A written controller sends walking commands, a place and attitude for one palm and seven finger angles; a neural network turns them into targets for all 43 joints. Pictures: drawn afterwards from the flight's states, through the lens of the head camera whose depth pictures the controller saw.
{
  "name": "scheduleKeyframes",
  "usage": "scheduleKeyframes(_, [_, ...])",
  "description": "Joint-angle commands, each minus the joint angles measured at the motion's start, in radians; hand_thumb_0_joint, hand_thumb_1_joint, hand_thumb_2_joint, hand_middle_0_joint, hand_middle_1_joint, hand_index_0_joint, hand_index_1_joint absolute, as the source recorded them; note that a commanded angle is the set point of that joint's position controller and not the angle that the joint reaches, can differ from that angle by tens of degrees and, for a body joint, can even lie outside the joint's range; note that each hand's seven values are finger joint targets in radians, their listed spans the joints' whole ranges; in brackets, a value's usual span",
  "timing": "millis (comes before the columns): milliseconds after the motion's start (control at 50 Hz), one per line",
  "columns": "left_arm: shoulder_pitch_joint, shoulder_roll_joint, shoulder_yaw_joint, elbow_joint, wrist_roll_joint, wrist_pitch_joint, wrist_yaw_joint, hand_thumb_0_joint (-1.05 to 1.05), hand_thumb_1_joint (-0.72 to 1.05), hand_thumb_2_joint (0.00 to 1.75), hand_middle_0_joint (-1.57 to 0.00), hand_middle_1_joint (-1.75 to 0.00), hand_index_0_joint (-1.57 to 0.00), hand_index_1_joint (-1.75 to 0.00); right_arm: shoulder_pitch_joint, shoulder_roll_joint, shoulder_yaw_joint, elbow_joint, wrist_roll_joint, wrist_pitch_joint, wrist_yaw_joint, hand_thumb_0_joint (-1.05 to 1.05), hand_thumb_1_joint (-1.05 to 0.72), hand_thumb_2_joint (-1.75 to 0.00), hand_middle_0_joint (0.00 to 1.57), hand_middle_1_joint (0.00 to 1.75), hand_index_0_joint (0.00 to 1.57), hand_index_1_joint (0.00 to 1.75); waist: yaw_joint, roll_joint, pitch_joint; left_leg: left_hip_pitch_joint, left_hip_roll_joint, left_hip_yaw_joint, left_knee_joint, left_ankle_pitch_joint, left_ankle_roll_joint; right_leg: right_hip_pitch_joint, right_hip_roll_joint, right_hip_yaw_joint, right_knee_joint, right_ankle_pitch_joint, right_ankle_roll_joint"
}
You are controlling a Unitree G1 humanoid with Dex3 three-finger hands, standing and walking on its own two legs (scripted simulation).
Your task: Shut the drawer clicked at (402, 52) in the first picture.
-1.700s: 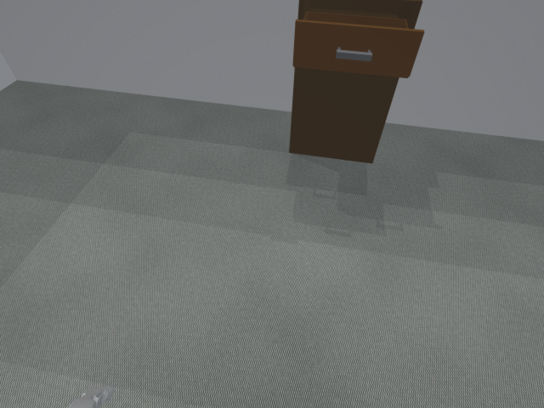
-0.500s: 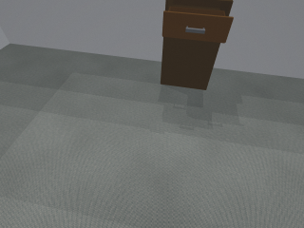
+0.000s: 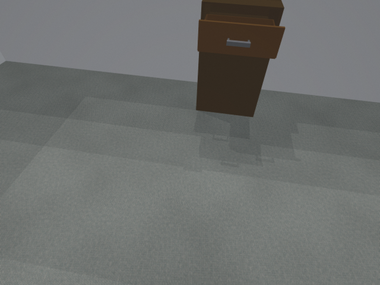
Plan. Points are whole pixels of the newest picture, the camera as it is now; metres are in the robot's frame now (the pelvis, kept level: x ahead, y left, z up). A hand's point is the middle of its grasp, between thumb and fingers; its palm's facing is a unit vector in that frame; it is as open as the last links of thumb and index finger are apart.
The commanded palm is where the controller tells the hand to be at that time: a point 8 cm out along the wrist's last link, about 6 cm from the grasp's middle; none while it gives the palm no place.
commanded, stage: walk to a spot facing it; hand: left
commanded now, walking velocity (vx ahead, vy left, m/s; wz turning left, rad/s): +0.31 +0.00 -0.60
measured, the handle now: (238, 42) +1.29 -0.16 -0.03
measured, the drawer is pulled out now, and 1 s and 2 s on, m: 0.30 0.30 0.30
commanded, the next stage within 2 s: turn to face it in 1.64 s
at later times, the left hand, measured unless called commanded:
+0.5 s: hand (144, 272) +0.19 +0.13 -0.18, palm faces -0.20 -0.96 -0.19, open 7.3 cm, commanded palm none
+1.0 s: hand (165, 175) +0.50 +0.13 -0.18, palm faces -0.39 -0.91 -0.14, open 7.3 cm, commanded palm none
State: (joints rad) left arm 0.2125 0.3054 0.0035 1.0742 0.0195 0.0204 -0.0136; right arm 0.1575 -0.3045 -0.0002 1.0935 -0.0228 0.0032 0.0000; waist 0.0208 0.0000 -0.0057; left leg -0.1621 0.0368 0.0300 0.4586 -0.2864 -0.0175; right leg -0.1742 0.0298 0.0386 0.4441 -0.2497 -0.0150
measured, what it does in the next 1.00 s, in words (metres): walks ahead, turning right: right foot, then left foot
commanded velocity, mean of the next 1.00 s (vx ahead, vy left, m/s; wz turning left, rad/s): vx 0.35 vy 0.00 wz -0.41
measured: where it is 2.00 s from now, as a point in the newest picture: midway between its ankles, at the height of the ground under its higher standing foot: (240, 204)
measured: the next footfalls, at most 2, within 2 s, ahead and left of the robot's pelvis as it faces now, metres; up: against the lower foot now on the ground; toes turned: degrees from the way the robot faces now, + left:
right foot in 0.30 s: +0.15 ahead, -0.16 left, +0.00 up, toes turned -15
left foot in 0.68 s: +0.36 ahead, +0.05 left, +0.00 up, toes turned -9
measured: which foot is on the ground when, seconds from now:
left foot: down 0.00-0.30, up 0.32-0.66, down 0.68-1.00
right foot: down 0.00-0.08, up 0.10-0.28, down 0.30-0.70, up 0.72-1.00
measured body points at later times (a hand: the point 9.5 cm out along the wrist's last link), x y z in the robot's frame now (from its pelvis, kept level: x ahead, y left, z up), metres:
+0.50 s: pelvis +0.14 -0.04 -0.01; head +0.16 -0.04 +0.44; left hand +0.21 +0.18 -0.16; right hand +0.12 -0.30 -0.15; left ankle +0.18 +0.08 -0.67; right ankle +0.11 -0.15 -0.74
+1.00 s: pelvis +0.37 -0.02 +0.00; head +0.40 +0.00 +0.45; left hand +0.52 +0.17 -0.16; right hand +0.22 -0.22 -0.13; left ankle +0.32 +0.05 -0.74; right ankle +0.33 -0.18 -0.63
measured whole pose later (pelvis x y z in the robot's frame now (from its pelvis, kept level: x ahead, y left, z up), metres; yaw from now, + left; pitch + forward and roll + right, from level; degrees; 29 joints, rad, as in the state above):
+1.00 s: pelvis +0.37 -0.02 +0.00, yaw -26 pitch +0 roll -2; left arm 0.22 0.22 0.10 1.01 0.04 0.02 -0.03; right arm 0.42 -0.14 -0.04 1.09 -0.02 -0.09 -0.04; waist 0.00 -0.05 0.02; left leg -0.05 0.05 0.29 0.36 -0.32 0.05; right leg -0.64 -0.06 -0.03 1.19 -0.15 0.01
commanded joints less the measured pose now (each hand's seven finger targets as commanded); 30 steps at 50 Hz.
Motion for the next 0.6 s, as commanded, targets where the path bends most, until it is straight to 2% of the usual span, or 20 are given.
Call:
scheduleKeyframes(0, [0.020, 0.143, 0.049, -0.094, 0.003, -0.002, -0.005, 0.00, 0.90, 0.90, -0.20, -0.30, -0.20, -0.30, 0.070, -0.139, -0.045, -0.066, -0.002, -0.014, -0.010, 0.00, -0.90, -0.90, 0.20, 0.30, 0.20, 0.30, -0.029, -0.034, 0.143, -0.066, 0.082, -0.065, -0.047, -0.330, 0.045, -0.221, -0.097, 0.197, -0.096, -0.405, -0.066])
scheduleKeyframes(20, [0.021, 0.126, 0.051, -0.107, 0.001, -0.007, -0.009, 0.00, 0.90, 0.90, -0.20, -0.30, -0.20, -0.30, 0.092, -0.145, -0.051, -0.067, -0.001, -0.022, -0.012, 0.00, -0.90, -0.90, 0.20, 0.30, 0.20, 0.30, -0.038, 0.014, 0.142, -0.021, 0.114, -0.102, -0.070, -0.336, 0.064, -0.275, -0.071, 0.177, -0.032, -0.376, -0.064])
scheduleKeyframes(40, [0.013, 0.102, 0.051, -0.123, -0.001, -0.014, -0.013, 0.00, 0.90, 0.90, -0.20, -0.30, -0.20, -0.30, 0.127, -0.160, -0.059, -0.067, 0.000, -0.030, -0.016, 0.00, -0.90, -0.90, 0.20, 0.30, 0.20, 0.30, -0.055, 0.076, 0.139, 0.049, 0.174, -0.175, -0.128, -0.342, 0.096, -0.345, -0.024, 0.117, 0.082, -0.311, -0.049])
scheduleKeyframes(60, [-0.007, 0.061, 0.048, -0.142, -0.004, -0.024, -0.018, 0.00, 0.90, 0.90, -0.20, -0.30, -0.20, -0.30, 0.172, -0.193, -0.072, -0.060, 0.001, -0.041, -0.021, 0.00, -0.90, -0.90, 0.20, 0.30, 0.20, 0.30, -0.078, 0.200, 0.119, 0.151, 0.279, -0.291, -0.216, -0.305, 0.147, -0.436, 0.027, 0.006, 0.269, -0.204, -0.026])
scheduleKeyframes(80, [-0.086, 0.058, 0.052, -0.179, -0.003, -0.031, -0.020, 0.00, 0.90, 0.90, -0.20, -0.30, -0.20, -0.30, 0.221, -0.195, -0.084, -0.054, 0.006, -0.054, -0.023, 0.00, -0.90, -0.90, 0.20, 0.30, 0.20, 0.30, -0.106, 0.218, 0.121, 0.216, 0.380, -0.348, -0.270, -0.193, 0.208, -0.537, -0.023, -0.038, 0.430, -0.257, -0.004])
scheduleKeyframes(100, [-0.114, 0.057, 0.058, -0.195, 0.001, -0.032, -0.024, 0.00, 0.90, 0.90, -0.20, -0.30, -0.20, -0.30, 0.238, -0.178, -0.083, -0.054, 0.004, -0.062, -0.023, 0.00, -0.90, -0.90, 0.20, 0.30, 0.20, 0.30, -0.106, 0.166, 0.122, 0.227, 0.400, -0.323, -0.274, -0.110, 0.225, -0.571, -0.068, -0.013, 0.500, -0.268, 0.005])
scheduleKeyframes(160, [-0.086, 0.010, 0.063, -0.194, 0.000, -0.033, -0.036, 0.00, 0.90, 0.90, -0.20, -0.30, -0.20, -0.30, 0.171, -0.133, -0.077, -0.068, -0.004, -0.071, -0.025, 0.00, -0.90, -0.90, 0.20, 0.30, 0.20, 0.30, -0.051, 0.132, 0.145, 0.124, 0.369, -0.149, -0.223, 0.082, 0.185, -0.471, -0.138, -0.034, 0.448, -0.235, 0.009])
scheduleKeyframes(200, [0.000, -0.021, 0.062, -0.169, -0.002, -0.035, -0.044, 0.00, 0.90, 0.90, -0.20, -0.30, -0.20, -0.30, 0.114, -0.132, -0.078, -0.079, -0.007, -0.072, -0.025, 0.00, -0.90, -0.90, 0.20, 0.30, 0.20, 0.30, -0.005, 0.147, 0.100, 0.049, 0.315, -0.009, -0.143, 0.136, 0.130, -0.273, -0.118, -0.103, 0.284, -0.181, 0.002])
scheduleKeyframes(220, [0.088, -0.022, 0.067, -0.138, -0.001, -0.037, -0.044, 0.00, 0.90, 0.90, -0.20, -0.30, -0.20, -0.30, 0.096, -0.130, -0.079, -0.081, -0.006, -0.071, -0.024, 0.00, -0.90, -0.90, 0.20, 0.30, 0.20, 0.30, 0.039, 0.106, 0.059, -0.009, 0.275, 0.057, -0.029, 0.146, 0.102, -0.117, -0.082, -0.144, 0.198, -0.082, -0.005])
scheduleKeyframes(240, [0.233, 0.005, 0.075, -0.086, 0.005, -0.043, -0.039, 0.00, 0.90, 0.90, -0.20, -0.30, -0.20, -0.30, 0.091, -0.123, -0.078, -0.079, 0.000, -0.070, -0.019, 0.00, -0.90, -0.90, 0.20, 0.30, 0.20, 0.30, 0.103, 0.025, -0.006, -0.090, 0.215, 0.127, 0.177, 0.187, 0.068, 0.083, -0.026, -0.180, 0.119, 0.006, -0.017])
scheduleKeyframes(260, [0.386, 0.104, 0.099, -0.042, 0.013, -0.057, -0.021, 0.00, 0.90, 0.90, -0.20, -0.30, -0.20, -0.30, 0.097, -0.071, -0.066, -0.101, 0.014, -0.070, -0.006, 0.00, -0.90, -0.90, 0.20, 0.30, 0.20, 0.30, 0.162, -0.232, -0.078, -0.280, 0.130, 0.198, 0.491, 0.031, 0.022, 0.275, -0.169, 0.045, -0.013, -0.110, -0.068])
scheduleKeyframes(280, [0.434, 0.184, 0.112, -0.034, 0.001, -0.071, -0.001, 0.00, 0.90, 0.90, -0.20, -0.30, -0.20, -0.30, 0.057, -0.007, -0.049, -0.154, 0.016, -0.073, 0.001, 0.00, -0.90, -0.90, 0.20, 0.30, 0.20, 0.30, 0.149, -0.425, -0.054, -0.527, 0.023, 0.143, 0.747, -0.276, -0.009, 0.308, -0.401, 0.521, -0.188, -0.077, -0.167])
scheduleKeyframes(300, [0.411, 0.183, 0.115, -0.046, -0.011, -0.068, 0.014, 0.00, 0.90, 0.90, -0.20, -0.30, -0.20, -0.30, 0.014, -0.029, -0.057, -0.169, 0.011, -0.074, -0.001, 0.00, -0.90, -0.90, 0.20, 0.30, 0.20, 0.30, 0.141, -0.296, -0.042, -0.573, 0.055, 0.027, 0.823, -0.265, 0.005, 0.303, -0.424, 0.584, -0.220, -0.070, -0.222])
scheduleKeyframes(320, [0.333, 0.157, 0.110, -0.067, -0.010, -0.065, 0.018, 0.00, 0.90, 0.90, -0.20, -0.30, -0.20, -0.30, -0.005, -0.026, -0.063, -0.165, 0.013, -0.073, 0.000, 0.00, -0.90, -0.90, 0.20, 0.30, 0.20, 0.30, 0.108, -0.151, 0.000, -0.581, 0.097, 0.008, 0.836, -0.191, 0.006, 0.227, -0.413, 0.524, -0.213, -0.146, -0.248])
scheduleKeyframes(360, [0.187, 0.101, 0.091, -0.108, 0.000, -0.069, 0.019, 0.00, 0.90, 0.90, -0.20, -0.30, -0.20, -0.30, 0.001, -0.010, -0.063, -0.149, 0.000, -0.064, 0.004, 0.00, -0.90, -0.90, 0.20, 0.30, 0.20, 0.30, 0.043, -0.108, 0.079, -0.512, 0.130, -0.016, 0.793, -0.108, -0.004, -0.006, -0.365, 0.441, -0.244, -0.244, -0.218])
scheduleKeyframes(380, [0.133, 0.078, 0.088, -0.118, 0.007, -0.071, 0.024, 0.00, 0.90, 0.90, -0.20, -0.30, -0.20, -0.30, 0.043, 0.003, -0.067, -0.133, -0.004, -0.056, 0.006, 0.00, -0.90, -0.90, 0.20, 0.30, 0.20, 0.30, 0.004, -0.062, 0.073, -0.444, 0.138, -0.012, 0.733, -0.093, -0.011, -0.064, -0.343, 0.352, -0.236, -0.189, -0.205])
scheduleKeyframes(400, [0.113, 0.068, 0.084, -0.119, 0.011, -0.074, 0.023, 0.00, 0.90, 0.90, -0.20, -0.30, -0.20, -0.30, 0.071, 0.023, -0.064, -0.123, -0.005, -0.047, 0.007, 0.00, -0.90, -0.90, 0.20, 0.30, 0.20, 0.30, -0.017, -0.062, 0.078, -0.403, 0.131, 0.008, 0.682, -0.072, -0.020, -0.118, -0.311, 0.278, -0.233, -0.124, -0.188])
scheduleKeyframes(460, [0.128, 0.066, 0.081, -0.102, 0.009, -0.081, 0.018, 0.00, 0.90, 0.90, -0.20, -0.30, -0.20, -0.30, 0.072, 0.047, -0.064, -0.138, -0.001, -0.035, 0.015, 0.00, -0.90, -0.90, 0.20, 0.30, 0.20, 0.30, -0.029, -0.080, 0.081, -0.378, 0.108, 0.041, 0.549, 0.021, -0.032, -0.130, -0.255, 0.186, -0.244, -0.056, -0.173])
scheduleKeyframes(520, [0.137, 0.069, 0.081, -0.092, 0.010, -0.082, 0.016, 0.00, 0.90, 0.90, -0.20, -0.30, -0.20, -0.30, 0.031, 0.057, -0.064, -0.170, 0.002, -0.046, 0.024, 0.00, -0.90, -0.90, 0.20, 0.30, 0.20, 0.30, -0.017, -0.129, 0.081, -0.330, 0.087, 0.057, 0.368, 0.055, -0.031, -0.109, -0.231, 0.153, -0.233, -0.060, -0.161])
scheduleKeyframes(580, [0.126, 0.076, 0.088, -0.092, 0.011, -0.079, 0.016, 0.00, 0.90, 0.90, -0.20, -0.30, -0.20, -0.30, 0.024, 0.054, -0.067, -0.187, 0.007, -0.064, 0.023, 0.00, -0.90, -0.90, 0.20, 0.30, 0.20, 0.30, -0.014, -0.123, 0.075, -0.218, 0.055, 0.072, 0.221, 0.043, -0.025, -0.101, -0.236, 0.167, -0.189, -0.056, -0.153])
